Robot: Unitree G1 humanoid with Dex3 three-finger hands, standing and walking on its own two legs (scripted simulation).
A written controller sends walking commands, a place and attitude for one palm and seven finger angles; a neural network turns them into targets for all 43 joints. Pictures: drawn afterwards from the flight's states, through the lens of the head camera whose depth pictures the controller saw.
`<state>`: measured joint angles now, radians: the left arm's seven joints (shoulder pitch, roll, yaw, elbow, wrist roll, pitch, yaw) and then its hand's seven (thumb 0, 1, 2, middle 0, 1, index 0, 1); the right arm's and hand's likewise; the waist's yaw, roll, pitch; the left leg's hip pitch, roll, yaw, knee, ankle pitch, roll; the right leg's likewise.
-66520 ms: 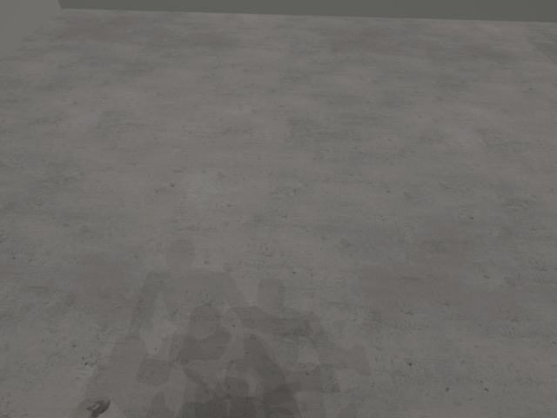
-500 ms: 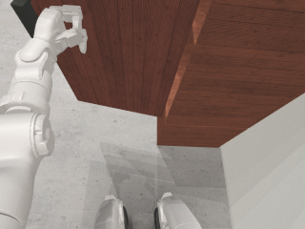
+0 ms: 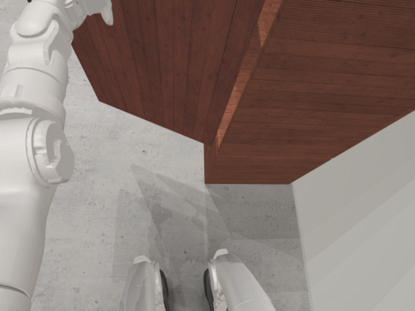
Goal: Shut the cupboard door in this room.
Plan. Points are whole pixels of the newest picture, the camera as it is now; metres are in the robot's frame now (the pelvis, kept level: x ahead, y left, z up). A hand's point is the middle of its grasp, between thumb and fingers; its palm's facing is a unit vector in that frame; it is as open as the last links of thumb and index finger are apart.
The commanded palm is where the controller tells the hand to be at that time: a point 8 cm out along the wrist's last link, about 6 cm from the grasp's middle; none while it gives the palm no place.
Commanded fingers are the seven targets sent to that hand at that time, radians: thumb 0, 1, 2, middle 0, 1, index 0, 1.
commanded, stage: pull the fist back off the door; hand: left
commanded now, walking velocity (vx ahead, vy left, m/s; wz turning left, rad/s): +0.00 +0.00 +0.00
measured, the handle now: out of the picture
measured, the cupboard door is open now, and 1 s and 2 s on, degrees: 68 65 65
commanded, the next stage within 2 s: draw the hand back to the body in 0.80 s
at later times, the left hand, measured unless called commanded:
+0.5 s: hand (114, 22) +0.55 +0.07 +0.14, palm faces +0.08 -1.00 -0.04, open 3.1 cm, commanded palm +0.50 +0.11 +0.14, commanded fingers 0.00 0.90 0.90 -1.30 -1.50 -1.30 -1.50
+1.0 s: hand (116, 49) +0.49 +0.07 +0.15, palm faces +0.08 -1.00 -0.02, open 3.1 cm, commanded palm +0.45 +0.13 +0.15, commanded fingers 0.00 0.90 0.90 -1.30 -1.50 -1.30 -1.50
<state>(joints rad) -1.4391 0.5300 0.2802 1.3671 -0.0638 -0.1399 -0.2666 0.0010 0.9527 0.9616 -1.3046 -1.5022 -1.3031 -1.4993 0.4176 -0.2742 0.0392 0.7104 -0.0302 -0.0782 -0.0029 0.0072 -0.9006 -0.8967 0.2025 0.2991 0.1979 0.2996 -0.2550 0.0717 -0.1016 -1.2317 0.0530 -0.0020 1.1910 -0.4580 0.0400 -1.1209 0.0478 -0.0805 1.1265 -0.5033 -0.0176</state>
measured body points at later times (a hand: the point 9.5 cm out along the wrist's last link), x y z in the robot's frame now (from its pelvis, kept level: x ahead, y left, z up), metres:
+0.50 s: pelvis +0.03 -0.02 +0.05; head +0.14 -0.02 +0.48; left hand +0.54 +0.12 +0.15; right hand +0.00 -0.27 -0.08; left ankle +0.04 +0.09 -0.63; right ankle +0.01 -0.12 -0.63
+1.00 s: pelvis +0.01 -0.03 +0.05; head +0.09 -0.03 +0.49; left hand +0.48 +0.12 +0.15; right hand +0.08 -0.28 -0.08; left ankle +0.04 +0.09 -0.63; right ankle +0.01 -0.12 -0.64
